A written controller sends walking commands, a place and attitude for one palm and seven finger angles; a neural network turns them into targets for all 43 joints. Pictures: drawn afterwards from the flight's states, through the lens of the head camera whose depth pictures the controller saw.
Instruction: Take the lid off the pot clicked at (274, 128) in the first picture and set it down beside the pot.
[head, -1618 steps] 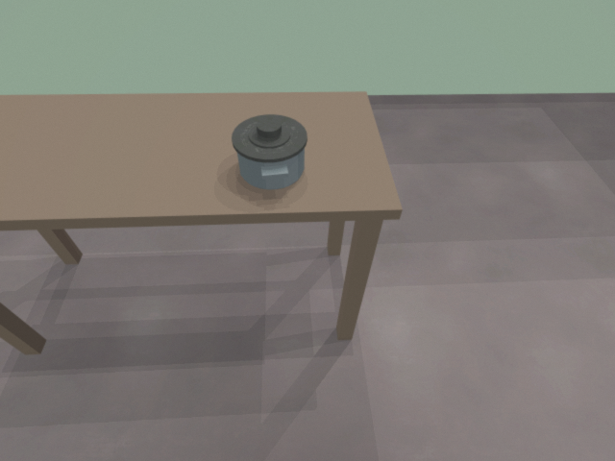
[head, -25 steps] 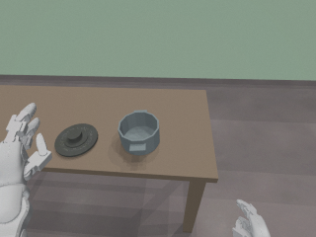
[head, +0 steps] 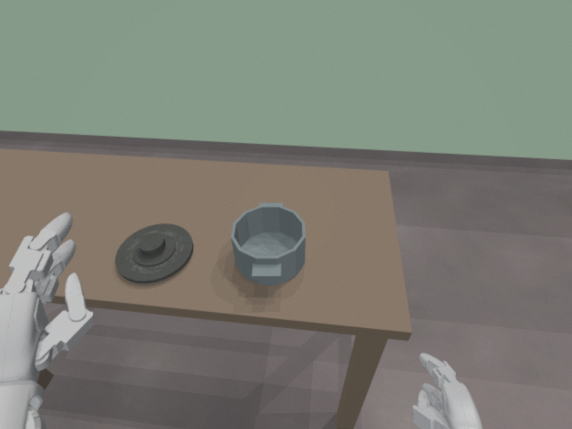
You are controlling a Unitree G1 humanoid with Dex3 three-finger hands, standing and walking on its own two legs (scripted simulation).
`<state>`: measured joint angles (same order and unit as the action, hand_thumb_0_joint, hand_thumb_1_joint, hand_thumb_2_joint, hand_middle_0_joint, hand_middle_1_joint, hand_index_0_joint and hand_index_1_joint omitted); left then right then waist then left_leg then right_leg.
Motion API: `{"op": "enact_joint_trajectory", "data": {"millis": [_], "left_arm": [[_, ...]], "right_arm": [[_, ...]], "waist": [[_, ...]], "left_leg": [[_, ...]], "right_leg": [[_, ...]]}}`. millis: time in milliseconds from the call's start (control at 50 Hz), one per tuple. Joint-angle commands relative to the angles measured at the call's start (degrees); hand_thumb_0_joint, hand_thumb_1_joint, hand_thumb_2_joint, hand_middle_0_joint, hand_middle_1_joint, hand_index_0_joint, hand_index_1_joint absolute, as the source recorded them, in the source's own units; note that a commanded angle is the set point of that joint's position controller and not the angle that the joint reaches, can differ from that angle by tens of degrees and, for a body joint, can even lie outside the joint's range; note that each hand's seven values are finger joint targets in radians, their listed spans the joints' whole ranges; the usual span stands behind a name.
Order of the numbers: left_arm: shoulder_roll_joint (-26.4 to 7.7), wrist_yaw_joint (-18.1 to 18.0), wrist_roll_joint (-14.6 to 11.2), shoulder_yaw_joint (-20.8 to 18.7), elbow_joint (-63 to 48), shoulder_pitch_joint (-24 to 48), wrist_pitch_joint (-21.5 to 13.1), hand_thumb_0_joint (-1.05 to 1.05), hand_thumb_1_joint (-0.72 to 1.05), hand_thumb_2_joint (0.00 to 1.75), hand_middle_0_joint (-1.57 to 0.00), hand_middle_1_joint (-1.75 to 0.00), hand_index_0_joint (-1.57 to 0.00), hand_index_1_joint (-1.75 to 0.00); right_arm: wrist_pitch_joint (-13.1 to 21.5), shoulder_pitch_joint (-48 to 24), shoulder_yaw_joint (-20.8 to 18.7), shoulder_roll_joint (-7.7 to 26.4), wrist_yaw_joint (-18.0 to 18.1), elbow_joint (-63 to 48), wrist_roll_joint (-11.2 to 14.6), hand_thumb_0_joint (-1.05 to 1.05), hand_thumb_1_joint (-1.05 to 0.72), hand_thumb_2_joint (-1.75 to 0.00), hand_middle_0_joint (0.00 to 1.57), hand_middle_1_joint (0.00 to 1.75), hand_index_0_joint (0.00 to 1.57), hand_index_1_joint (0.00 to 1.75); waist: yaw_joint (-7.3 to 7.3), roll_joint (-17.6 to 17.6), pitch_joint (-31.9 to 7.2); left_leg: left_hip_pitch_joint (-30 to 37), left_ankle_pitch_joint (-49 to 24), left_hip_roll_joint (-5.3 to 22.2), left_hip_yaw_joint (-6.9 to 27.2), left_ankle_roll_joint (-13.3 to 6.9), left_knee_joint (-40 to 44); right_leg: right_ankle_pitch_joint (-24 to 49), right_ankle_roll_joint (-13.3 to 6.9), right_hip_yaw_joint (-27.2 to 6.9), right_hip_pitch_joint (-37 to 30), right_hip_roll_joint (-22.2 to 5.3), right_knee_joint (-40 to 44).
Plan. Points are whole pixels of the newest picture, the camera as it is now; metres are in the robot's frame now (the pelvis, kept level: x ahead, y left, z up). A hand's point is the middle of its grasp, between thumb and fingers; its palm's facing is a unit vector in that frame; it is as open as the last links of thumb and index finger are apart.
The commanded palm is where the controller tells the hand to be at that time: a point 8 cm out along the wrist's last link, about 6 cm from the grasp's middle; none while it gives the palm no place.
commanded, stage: step back with the hand held close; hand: left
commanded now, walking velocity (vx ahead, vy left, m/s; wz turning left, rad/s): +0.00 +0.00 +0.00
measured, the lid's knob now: (152, 244) +0.45 +0.34 -0.05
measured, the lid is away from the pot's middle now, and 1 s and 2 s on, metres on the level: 0.24 0.24 0.24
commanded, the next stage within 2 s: stop stepping back and stand still in 1.66 s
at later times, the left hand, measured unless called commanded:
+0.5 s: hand (56, 319) +0.18 +0.28 +0.14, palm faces +0.22 -0.85 -0.48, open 7.4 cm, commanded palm +0.12 +0.32 +0.17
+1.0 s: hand (12, 366) +0.13 +0.28 +0.15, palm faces +0.34 -0.85 -0.39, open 7.4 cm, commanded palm +0.06 +0.33 +0.17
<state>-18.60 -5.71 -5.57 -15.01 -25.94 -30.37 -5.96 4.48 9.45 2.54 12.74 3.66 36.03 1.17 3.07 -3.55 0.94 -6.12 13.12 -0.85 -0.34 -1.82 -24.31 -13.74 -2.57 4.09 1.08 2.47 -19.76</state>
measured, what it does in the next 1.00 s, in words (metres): shifts its weight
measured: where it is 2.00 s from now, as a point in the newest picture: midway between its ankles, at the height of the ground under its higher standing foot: outside the picture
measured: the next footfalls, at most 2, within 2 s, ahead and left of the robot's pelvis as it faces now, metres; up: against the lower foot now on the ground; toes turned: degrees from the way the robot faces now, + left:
right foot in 1.32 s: -0.09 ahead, -0.12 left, +0.00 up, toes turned -5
left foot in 1.64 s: -0.07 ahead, +0.13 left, +0.00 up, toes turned +0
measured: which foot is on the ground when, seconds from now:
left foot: down 0.00-1.00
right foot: down 0.00-1.00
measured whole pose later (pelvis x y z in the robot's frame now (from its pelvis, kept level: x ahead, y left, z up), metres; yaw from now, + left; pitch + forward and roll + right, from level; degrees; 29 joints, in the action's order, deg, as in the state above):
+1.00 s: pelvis -0.06 +0.05 -0.02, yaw +1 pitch +0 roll -4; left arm -22.5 -7.0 -3.4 -22.3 -39.7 -35.9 -12.3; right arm 5.5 13.7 0.5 12.2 2.9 30.9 1.2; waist -0.8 1.3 2.0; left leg -26.0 15.4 -1.3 -1.4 -4.5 -39.8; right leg -14.8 0.6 6.6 19.6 -0.5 -34.1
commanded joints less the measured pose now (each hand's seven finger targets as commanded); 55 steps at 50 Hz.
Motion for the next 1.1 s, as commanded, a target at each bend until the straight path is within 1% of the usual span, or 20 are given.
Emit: {"op": "enact_joint_trajectory", "data": {"millis": [0,60,80,100,180,260,300,320,360,460,520,600,700,760,860,900,940,1000,1040,1080], "left_arm": [[-9.21,-0.58,-0.05,-5.81,-12.55,4.89,-3.18,0.00,0.90,0.90,-0.20,-0.30,-0.20,-0.30],[-9.94,-0.80,0.05,-6.86,-12.34,4.40,-2.95,0.00,0.90,0.90,-0.20,-0.30,-0.20,-0.30],[-21.62,-1.21,0.09,-18.01,-22.65,16.23,-6.12,0.00,0.90,0.90,-0.20,-0.30,-0.20,-0.30],[-17.98,-0.99,0.17,-16.05,-16.10,12.00,-6.79,0.00,0.90,0.90,-0.20,-0.30,-0.20,-0.30],[-10.06,0.74,0.42,-9.84,-11.90,1.42,-7.28,0.00,0.90,0.90,-0.20,-0.30,-0.20,-0.30],[-11.02,1.03,0.33,-11.26,-16.42,-4.42,-7.85,0.00,0.90,0.90,-0.20,-0.30,-0.20,-0.30],[-13.49,0.73,0.44,-13.86,-20.19,-5.34,-8.23,0.00,0.90,0.90,-0.20,-0.30,-0.20,-0.30],[-15.66,0.30,0.51,-15.42,-22.99,-4.95,-8.56,0.00,0.90,0.90,-0.20,-0.30,-0.20,-0.30],[-15.06,0.09,0.56,-15.63,-24.68,-7.02,-8.74,0.00,0.90,0.90,-0.20,-0.30,-0.20,-0.30],[-14.68,-0.19,0.75,-15.85,-26.22,-8.37,-8.69,0.00,0.90,0.90,-0.20,-0.30,-0.20,-0.30],[-14.35,-0.38,0.87,-15.84,-25.21,-9.10,-8.36,0.00,0.90,0.90,-0.20,-0.30,-0.20,-0.30],[-13.16,-0.05,0.92,-15.30,-22.26,-9.06,-7.93,0.00,0.90,0.90,-0.20,-0.30,-0.20,-0.30],[-13.21,-0.45,1.64,-15.52,-22.71,-7.24,-8.10,0.00,0.90,0.90,-0.20,-0.30,-0.20,-0.30],[-13.28,-0.89,2.08,-15.24,-23.34,-5.69,-8.27,0.00,0.90,0.90,-0.20,-0.30,-0.20,-0.30],[-13.07,-1.70,2.11,-13.85,-24.50,-4.05,-8.93,0.00,0.90,0.90,-0.20,-0.30,-0.20,-0.30],[-13.17,-2.19,1.94,-13.64,-24.58,-3.96,-9.41,0.00,0.90,0.90,-0.20,-0.30,-0.20,-0.30],[-13.21,-2.47,1.71,-13.41,-25.60,-4.02,-10.18,0.00,0.90,0.90,-0.20,-0.30,-0.20,-0.30],[-13.66,-2.49,1.52,-14.02,-26.29,-4.98,-11.40,0.00,0.90,0.90,-0.20,-0.30,-0.20,-0.30],[-13.76,-2.60,2.03,-14.94,-26.90,-6.22,-11.75,0.00,0.90,0.90,-0.20,-0.30,-0.20,-0.30],[-14.26,-2.35,2.52,-15.80,-27.05,-4.16,-11.52,0.00,0.90,0.90,-0.20,-0.30,-0.20,-0.30]], "right_arm": [[3.21,-8.68,-2.59,6.20,0.35,-9.75,-0.01,0.00,-0.90,-0.90,0.20,0.30,0.20,0.30],[3.19,-8.40,-2.42,6.00,0.26,-9.70,-0.12,0.00,-0.90,-0.90,0.20,0.30,0.20,0.30],[2.48,-7.62,-3.04,7.02,0.07,-12.55,0.39,0.00,-0.90,-0.90,0.20,0.30,0.20,0.30],[2.48,-6.86,-3.17,5.92,0.04,-10.48,-0.13,0.00,-0.90,-0.90,0.20,0.30,0.20,0.30],[2.27,-5.74,-3.96,6.56,-1.23,-11.21,0.13,0.00,-0.90,-0.90,0.20,0.30,0.20,0.30],[1.12,-5.40,-4.67,7.41,-1.40,-12.96,0.43,0.00,-0.90,-0.90,0.20,0.30,0.20,0.30],[0.67,-5.42,-5.05,7.53,-1.24,-13.93,0.45,0.00,-0.90,-0.90,0.20,0.30,0.20,0.30],[0.69,-5.58,-5.11,8.06,-1.20,-14.21,0.62,0.00,-0.90,-0.90,0.20,0.30,0.20,0.30],[0.79,-4.92,-5.29,7.63,-1.13,-14.88,0.53,0.00,-0.90,-0.90,0.20,0.30,0.20,0.30],[2.28,-2.58,-5.97,7.59,-1.46,-14.21,-0.54,0.00,-0.90,-0.90,0.20,0.30,0.20,0.30],[2.90,-1.62,-6.25,7.65,-1.72,-13.67,-0.45,0.00,-0.90,-0.90,0.20,0.30,0.20,0.30],[2.66,-1.85,-6.31,7.90,-1.47,-14.19,-0.08,0.00,-0.90,-0.90,0.20,0.30,0.20,0.30],[2.91,-2.18,-5.82,8.05,-0.87,-15.64,0.45,0.00,-0.90,-0.90,0.20,0.30,0.20,0.30],[3.49,-1.85,-5.43,7.76,-0.43,-15.99,0.63,0.00,-0.90,-0.90,0.20,0.30,0.20,0.30],[4.31,-0.97,-5.48,7.37,-0.06,-15.36,0.54,0.00,-0.90,-0.90,0.20,0.30,0.20,0.30],[4.46,-0.62,-5.61,7.06,-0.10,-14.48,0.17,0.00,-0.90,-0.90,0.20,0.30,0.20,0.30],[4.42,-0.43,-5.72,6.91,-0.16,-13.86,0.16,0.00,-0.90,-0.90,0.20,0.30,0.20,0.30],[4.34,-0.91,-6.18,7.31,-0.28,-13.86,0.46,0.00,-0.90,-0.90,0.20,0.30,0.20,0.30],[4.49,-1.84,-5.81,7.60,-0.19,-14.58,0.16,0.00,-0.90,-0.90,0.20,0.30,0.20,0.30],[5.04,-2.30,-5.86,6.94,-0.32,-14.34,-0.83,0.00,-0.90,-0.90,0.20,0.30,0.20,0.30]], "waist": [[-0.37,1.72,-2.98],[-0.05,0.03,-2.82],[-0.46,0.35,0.93],[-1.16,6.88,2.89],[-2.12,4.68,-1.25],[-1.90,2.56,-6.56],[-1.70,2.86,-8.35],[-1.87,0.04,-9.56],[-1.62,-2.65,-10.83],[-2.00,-7.86,-9.58],[-2.38,-5.01,-9.55],[-2.77,-0.61,-7.24],[-3.30,-1.08,-3.66],[-3.59,-1.00,-2.76],[-4.16,2.84,-1.66],[-4.43,4.67,-2.00],[-4.81,3.13,-3.83],[-4.58,0.68,-5.56],[-4.32,-7.56,-5.93],[-4.02,-11.93,-4.28]], "left_leg": [[4.44,-8.52,2.42,2.82,-1.09,2.89],[3.81,-8.45,2.37,3.22,-0.83,3.22],[-0.69,-3.88,3.89,4.67,-2.41,1.05],[-3.00,-2.95,3.64,5.41,-2.37,-1.20],[-3.46,-4.45,4.35,4.93,-2.35,-4.98],[-5.61,-10.05,6.78,7.03,-2.94,-1.90],[-6.64,-14.43,7.99,8.36,-3.41,-1.48],[-6.74,-16.17,8.79,9.40,-3.57,-0.82],[-6.69,-20.31,10.04,10.65,-3.81,-0.31],[-3.89,-27.45,13.99,14.28,-4.13,2.53],[-3.19,-29.39,13.97,13.93,-3.71,1.02],[-11.29,-14.30,13.71,13.25,-3.48,1.30],[-25.77,17.41,12.24,13.55,-4.02,4.88],[-29.33,24.79,11.31,13.54,-4.14,4.81],[-25.40,23.15,7.89,11.18,-2.87,-2.71],[-22.02,17.88,6.61,10.46,-2.09,-6.99],[-19.96,13.33,6.61,10.38,-1.64,-8.22],[-19.63,12.60,8.81,12.08,-1.99,-5.55],[-23.45,13.95,12.87,16.15,-3.24,3.47],[-27.15,11.50,17.99,19.64,-5.06,10.47]], "right_leg": [[9.10,0.66,-2.83,6.89,-3.45,4.34],[8.86,0.39,-2.64,6.54,-3.31,3.94],[13.07,0.93,-9.26,10.05,-6.92,5.28],[13.79,0.69,-10.04,10.69,-8.68,5.43],[15.09,1.05,-10.97,11.65,-11.65,2.89],[16.75,1.93,-7.31,8.09,-9.47,-3.20],[17.83,2.13,-6.51,7.03,-8.71,-5.59],[17.09,2.01,-6.54,6.48,-8.40,-7.15],[13.22,2.42,-5.16,7.29,-6.92,-9.40],[-7.50,2.98,-3.76,13.64,-4.43,-13.89],[-5.75,2.87,-3.79,13.17,-4.68,-11.90],[-2.70,2.74,-3.28,9.17,-5.71,-9.82],[-2.62,2.36,-3.15,4.74,-6.17,-13.16],[-3.45,2.15,-4.00,4.84,-6.51,-13.93],[-6.87,-0.10,-9.13,13.36,-10.63,-7.29],[-3.11,-1.63,-11.75,16.92,-13.36,-5.00],[1.16,-2.51,-11.89,17.08,-14.57,-5.73],[0.86,-1.44,-8.51,16.60,-12.50,-9.15],[-2.93,0.95,-3.75,13.03,-6.93,-16.96],[-12.34,2.93,-3.31,11.08,-3.20,-26.44]]}}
